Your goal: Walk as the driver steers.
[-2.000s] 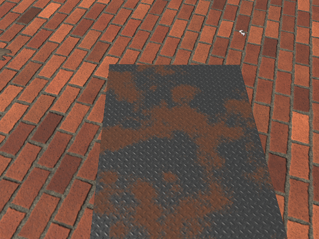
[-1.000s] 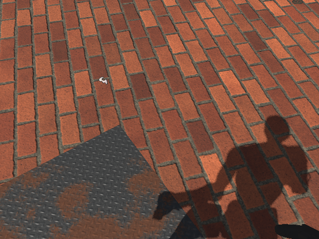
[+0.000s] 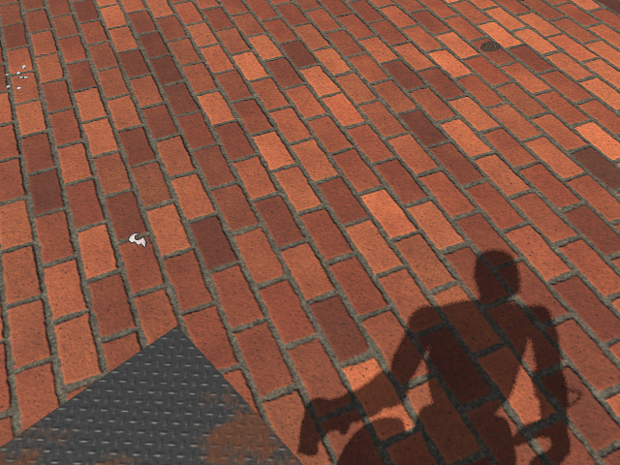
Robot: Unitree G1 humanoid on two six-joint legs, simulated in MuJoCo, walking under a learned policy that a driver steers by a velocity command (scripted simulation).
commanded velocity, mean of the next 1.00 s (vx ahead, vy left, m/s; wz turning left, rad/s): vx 0.23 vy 0.00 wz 0.00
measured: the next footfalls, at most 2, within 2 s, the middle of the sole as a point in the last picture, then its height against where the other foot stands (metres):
right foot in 1.10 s outside the picture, level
left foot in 1.64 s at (234, 366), level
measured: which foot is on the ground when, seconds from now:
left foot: down 0.00-1.00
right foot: down 0.00-0.62, up 0.64-1.00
